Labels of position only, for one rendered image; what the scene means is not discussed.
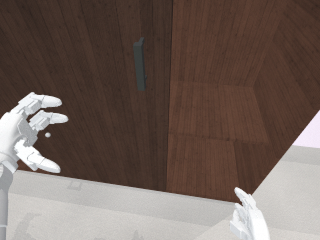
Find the handle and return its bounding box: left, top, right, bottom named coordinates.
left=133, top=37, right=147, bottom=91

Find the left robot forearm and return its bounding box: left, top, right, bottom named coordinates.
left=0, top=152, right=19, bottom=240

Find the robot right hand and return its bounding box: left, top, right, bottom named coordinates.
left=230, top=187, right=270, bottom=240

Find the robot left hand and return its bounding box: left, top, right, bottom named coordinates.
left=0, top=92, right=69, bottom=173

